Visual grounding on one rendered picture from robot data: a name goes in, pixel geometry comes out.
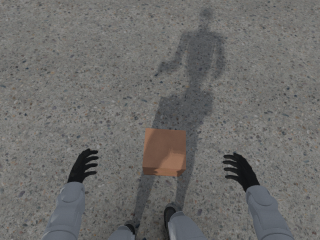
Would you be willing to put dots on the right robot forearm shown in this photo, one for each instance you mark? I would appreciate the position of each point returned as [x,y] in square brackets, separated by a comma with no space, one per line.
[268,222]

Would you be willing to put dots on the left robot foot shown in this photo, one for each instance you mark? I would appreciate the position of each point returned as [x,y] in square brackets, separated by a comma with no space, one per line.
[131,227]

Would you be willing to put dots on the carton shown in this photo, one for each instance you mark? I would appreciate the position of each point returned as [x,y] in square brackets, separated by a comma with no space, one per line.
[164,152]

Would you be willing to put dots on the left robot forearm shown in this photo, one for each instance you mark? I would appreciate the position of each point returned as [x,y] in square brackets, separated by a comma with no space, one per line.
[65,221]

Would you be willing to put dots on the right robot hand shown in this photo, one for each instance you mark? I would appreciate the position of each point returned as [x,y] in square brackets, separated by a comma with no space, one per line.
[246,176]

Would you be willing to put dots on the right robot foot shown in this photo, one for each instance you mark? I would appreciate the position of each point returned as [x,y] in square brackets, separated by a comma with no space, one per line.
[168,212]

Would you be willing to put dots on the robot foot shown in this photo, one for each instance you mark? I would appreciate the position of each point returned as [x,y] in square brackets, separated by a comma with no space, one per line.
[168,212]
[131,227]

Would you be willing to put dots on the left robot hand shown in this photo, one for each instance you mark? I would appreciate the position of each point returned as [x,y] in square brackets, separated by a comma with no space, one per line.
[77,173]

